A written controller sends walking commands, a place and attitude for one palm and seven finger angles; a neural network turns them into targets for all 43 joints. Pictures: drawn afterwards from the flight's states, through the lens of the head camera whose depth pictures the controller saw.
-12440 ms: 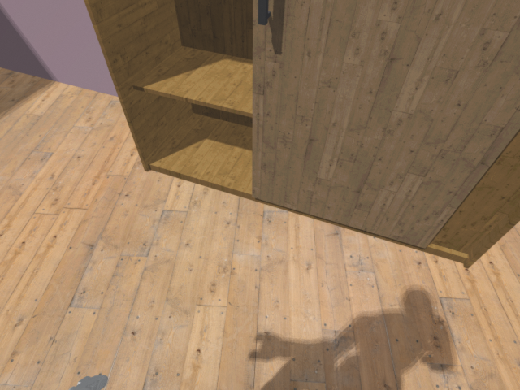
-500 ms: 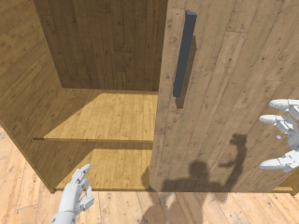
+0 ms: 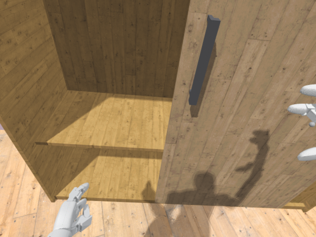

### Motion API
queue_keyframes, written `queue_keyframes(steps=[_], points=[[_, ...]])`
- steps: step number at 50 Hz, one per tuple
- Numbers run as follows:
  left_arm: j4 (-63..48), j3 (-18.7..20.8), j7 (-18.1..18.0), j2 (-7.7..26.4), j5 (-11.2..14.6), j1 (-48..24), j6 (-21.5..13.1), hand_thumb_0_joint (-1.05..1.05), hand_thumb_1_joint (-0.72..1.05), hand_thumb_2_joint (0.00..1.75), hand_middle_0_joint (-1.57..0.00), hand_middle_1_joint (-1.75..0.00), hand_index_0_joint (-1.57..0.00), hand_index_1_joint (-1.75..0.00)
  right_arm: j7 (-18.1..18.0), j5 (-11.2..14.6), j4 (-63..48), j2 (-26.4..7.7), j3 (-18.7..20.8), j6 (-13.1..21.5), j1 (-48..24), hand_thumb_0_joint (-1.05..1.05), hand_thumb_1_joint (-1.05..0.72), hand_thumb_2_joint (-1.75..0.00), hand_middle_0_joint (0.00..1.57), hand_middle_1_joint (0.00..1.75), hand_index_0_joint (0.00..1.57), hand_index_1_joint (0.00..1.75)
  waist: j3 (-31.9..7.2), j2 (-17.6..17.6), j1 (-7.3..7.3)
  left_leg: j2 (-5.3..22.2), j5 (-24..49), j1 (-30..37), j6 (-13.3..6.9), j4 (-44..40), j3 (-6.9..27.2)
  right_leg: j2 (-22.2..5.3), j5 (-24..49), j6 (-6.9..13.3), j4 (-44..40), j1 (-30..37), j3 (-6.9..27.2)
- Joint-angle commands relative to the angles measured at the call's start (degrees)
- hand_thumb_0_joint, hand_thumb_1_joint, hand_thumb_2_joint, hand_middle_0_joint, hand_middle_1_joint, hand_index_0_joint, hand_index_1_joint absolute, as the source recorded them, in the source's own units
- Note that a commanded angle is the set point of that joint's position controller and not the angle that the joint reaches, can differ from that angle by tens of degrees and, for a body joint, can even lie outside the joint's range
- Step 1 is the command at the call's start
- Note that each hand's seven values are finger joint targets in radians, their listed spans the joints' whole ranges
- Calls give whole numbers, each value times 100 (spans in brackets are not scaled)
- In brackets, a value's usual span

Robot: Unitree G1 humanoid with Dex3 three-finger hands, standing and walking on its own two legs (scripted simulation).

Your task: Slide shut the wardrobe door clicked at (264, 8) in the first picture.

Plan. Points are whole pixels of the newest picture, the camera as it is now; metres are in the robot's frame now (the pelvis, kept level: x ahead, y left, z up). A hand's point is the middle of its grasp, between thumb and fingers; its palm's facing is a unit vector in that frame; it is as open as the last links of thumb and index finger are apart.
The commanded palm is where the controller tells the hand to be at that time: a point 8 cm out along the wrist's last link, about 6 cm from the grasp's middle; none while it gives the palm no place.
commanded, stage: raise the hand with hooked fingers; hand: right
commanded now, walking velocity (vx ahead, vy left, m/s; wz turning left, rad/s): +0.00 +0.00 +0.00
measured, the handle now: (200, 64) +0.50 -0.09 +0.24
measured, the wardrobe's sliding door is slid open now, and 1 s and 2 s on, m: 0.62 0.62 0.62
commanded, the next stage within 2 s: move the hooked fingers beside the handle in 0.28 s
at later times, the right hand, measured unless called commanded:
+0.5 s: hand (304, 121) +0.28 -0.26 +0.25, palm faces +0.07 +0.99 -0.13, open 14.0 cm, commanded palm +0.26 -0.30 +0.25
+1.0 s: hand (266, 101) +0.34 -0.22 +0.24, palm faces +0.04 +1.00 -0.08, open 14.0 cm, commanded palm +0.32 -0.26 +0.24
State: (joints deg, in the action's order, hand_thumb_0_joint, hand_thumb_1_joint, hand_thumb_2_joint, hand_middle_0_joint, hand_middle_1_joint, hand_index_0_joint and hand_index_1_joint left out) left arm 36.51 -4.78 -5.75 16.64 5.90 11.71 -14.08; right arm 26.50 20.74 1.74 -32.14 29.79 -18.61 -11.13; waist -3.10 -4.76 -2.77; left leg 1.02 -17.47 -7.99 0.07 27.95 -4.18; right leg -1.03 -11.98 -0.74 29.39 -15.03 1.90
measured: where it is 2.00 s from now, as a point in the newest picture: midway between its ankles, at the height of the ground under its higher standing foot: outside the picture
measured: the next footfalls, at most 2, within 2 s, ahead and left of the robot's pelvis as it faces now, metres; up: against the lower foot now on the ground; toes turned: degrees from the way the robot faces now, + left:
none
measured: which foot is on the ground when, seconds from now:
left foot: down 0.00-1.00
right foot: down 0.00-1.00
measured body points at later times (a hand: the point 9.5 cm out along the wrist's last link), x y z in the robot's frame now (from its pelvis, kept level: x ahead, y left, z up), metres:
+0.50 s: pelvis +0.01 +0.00 +0.00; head -0.03 +0.04 +0.45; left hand +0.22 +0.22 -0.06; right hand +0.27 -0.32 +0.26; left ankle -0.02 +0.12 -0.74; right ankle +0.04 -0.13 -0.74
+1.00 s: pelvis +0.01 +0.00 +0.00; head -0.02 +0.03 +0.45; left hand +0.21 +0.23 -0.07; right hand +0.34 -0.27 +0.25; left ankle -0.02 +0.12 -0.74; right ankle +0.04 -0.13 -0.74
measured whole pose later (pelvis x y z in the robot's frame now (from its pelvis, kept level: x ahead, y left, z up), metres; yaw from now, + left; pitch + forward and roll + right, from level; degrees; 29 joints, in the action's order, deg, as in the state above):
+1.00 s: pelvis +0.01 +0.00 +0.00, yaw +0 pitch -2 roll +0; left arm 37.4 -4.7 -5.7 15.4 5.1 9.8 -10.8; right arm 15.7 16.0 5.6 -23.8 20.1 -19.7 -22.6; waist -2.2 -4.3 -2.2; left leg 1.4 -18.5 -7.8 0.0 28.5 -3.8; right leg -0.7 -12.6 -0.8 29.0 -14.3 1.5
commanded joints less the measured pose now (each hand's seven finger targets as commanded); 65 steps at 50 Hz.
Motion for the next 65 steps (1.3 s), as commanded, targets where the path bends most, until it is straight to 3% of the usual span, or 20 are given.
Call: queue_keyframes(steps=[1,3,7,9,18,20,25,29,33,35,37,42,43,47,49,51,53,57,60,65], points=[[-1065,253,-38,545,-9,-1049,-450,0,90,90,-20,-30,-20,-30,-171,162,-1321,-1805,829,508,-1773,0,50,-30,30,120,30,120,-901,-83,-79,-190,1001,-613,-77,-554,18,267,556,261,-280,1066,69],[-999,252,-53,549,-36,-1014,-455,0,90,90,-20,-30,-20,-30,-242,149,-1293,-1879,899,551,-1743,0,50,-30,30,120,30,120,-807,66,-98,-170,1012,-538,-83,-571,30,253,590,261,-274,958,76],[-1021,256,-77,538,-2,-1027,-483,0,90,90,-20,-30,-20,-30,-227,74,-1236,-1670,635,490,-1895,0,50,-30,30,120,30,120,-748,-300,-37,-161,1076,-649,-75,-558,56,271,555,257,-273,1052,46],[-999,257,-78,567,-4,-993,-474,0,90,90,-20,-30,-20,-30,-186,99,-1036,-1643,615,456,-1764,0,50,-30,30,120,30,120,-692,85,-26,-159,1119,-639,-51,-594,93,269,525,273,-229,950,64],[-1004,249,-65,537,-7,-1021,-425,0,90,90,-20,-30,-20,-30,-88,156,-1086,-1724,683,468,-1758,0,50,-30,30,120,30,120,-850,100,-39,-126,1411,-527,-47,-533,120,277,732,273,-125,987,51],[-1012,239,-53,515,9,-1069,-449,0,90,90,-20,-30,-20,-30,-88,141,-1208,-1428,393,504,-2064,0,50,-30,30,120,30,120,-828,-6,37,-166,1420,-667,-34,-505,61,283,723,277,-150,1102,45],[-995,219,-53,468,7,-1092,-456,0,90,90,-20,-30,-20,-30,-280,54,-1323,-1004,-63,459,-2281,0,50,-30,30,120,30,120,-776,-177,48,-178,1242,-749,-72,-495,9,290,622,261,-228,1169,107],[-968,230,-42,492,-25,-1096,-370,0,90,90,-20,-30,-20,-30,-525,-31,-1144,-1201,193,351,-2240,0,50,-30,30,120,30,120,-877,148,-53,-173,1189,-630,-72,-491,-4,281,633,261,-272,1096,135],[-938,207,-26,455,-39,-1154,-272,0,90,90,-20,-30,-20,-30,-703,-114,-1162,-1121,63,317,-2554,0,50,-30,30,120,30,120,-942,55,-39,-149,1237,-533,-97,-475,-6,270,732,244,-259,1103,99],[-986,203,-7,431,-34,-1206,-264,0,90,90,-20,-30,-20,-30,-753,-135,-1306,-821,-202,329,-2766,0,50,-30,30,120,30,120,-1016,-61,13,-152,1334,-571,-95,-441,-14,274,784,245,-274,1218,94],[-974,212,-17,447,-43,-1165,-233,0,90,90,-20,-30,-20,-30,-808,-153,-1145,-835,-161,297,-2702,0,50,-30,30,120,30,120,-1082,210,9,-161,1419,-532,-87,-411,-36,262,843,247,-267,1222,101],[-899,223,-32,472,-46,-1157,-116,0,90,90,-20,-30,-20,-30,-957,-268,-731,-753,-320,188,-3109,0,50,-30,30,120,30,120,-935,164,55,-147,1370,-612,-76,-456,14,257,783,258,-284,1171,61],[-862,227,-32,474,-64,-1121,-71,0,90,90,-20,-30,-20,-30,-1020,-280,-674,-815,-279,194,-3111,0,50,-30,30,120,30,120,-912,405,40,-130,1328,-529,-74,-488,8,251,756,259,-280,1068,63],[-964,229,-14,423,-60,-1164,-51,0,90,90,-20,-30,-20,-30,-1100,-368,-934,-510,-597,282,-3522,0,50,-30,30,120,30,120,-1171,-13,86,-131,1495,-535,-106,-409,18,260,940,248,-260,1350,60],[-918,238,-16,448,-73,-1131,-29,0,90,90,-20,-30,-20,-30,-1159,-374,-682,-519,-553,302,-3467,0,50,-30,30,120,30,120,-1096,281,85,-153,1402,-538,-97,-452,16,243,835,262,-279,1261,69],[-875,252,-29,443,-71,-1125,-8,0,90,90,-20,-30,-20,-30,-1199,-412,-569,-338,-778,294,-3783,0,50,-30,30,120,30,120,-1063,217,147,-144,1413,-606,-87,-459,27,239,836,270,-290,1312,42],[-829,263,-19,471,-94,-1064,42,0,90,90,-20,-30,-20,-30,-1307,-474,-447,-545,-598,269,-3715,0,50,-30,30,120,30,120,-1113,203,72,-126,1471,-440,-119,-449,33,241,927,258,-288,1230,42],[-931,275,35,427,-94,-1095,98,0,90,90,-20,-30,-20,-30,-1422,-526,-611,-282,-769,269,-3798,0,50,-30,30,120,30,120,-1317,160,90,-125,1713,-395,-113,-378,31,239,1140,252,-280,1355,8],[-877,302,52,475,-119,-1020,173,0,90,90,-20,-30,-20,-30,-1501,-520,-374,-494,-517,275,-3713,0,50,-30,30,120,30,120,-1348,457,61,-142,1920,-290,-99,-382,46,234,1237,274,-256,1271,-18],[-822,313,42,466,-96,-982,260,0,90,90,-20,-30,-20,-30,-1585,-588,-100,-242,-858,250,-4183,0,50,-30,30,120,30,120,-1069,403,203,-146,1764,-496,-71,-475,84,228,1045,287,-261,1221,-66]])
